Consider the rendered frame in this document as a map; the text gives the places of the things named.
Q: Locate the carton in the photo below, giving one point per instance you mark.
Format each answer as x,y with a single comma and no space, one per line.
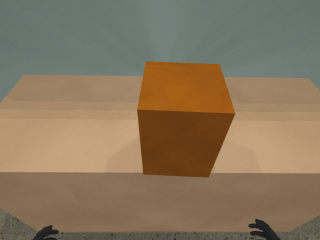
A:
184,114

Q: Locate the pedestal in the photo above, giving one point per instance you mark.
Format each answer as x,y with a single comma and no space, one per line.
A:
70,157

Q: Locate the right robot hand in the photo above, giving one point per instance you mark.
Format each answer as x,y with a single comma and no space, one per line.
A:
267,233

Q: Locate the left robot hand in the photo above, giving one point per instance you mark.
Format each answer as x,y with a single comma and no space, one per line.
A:
46,231

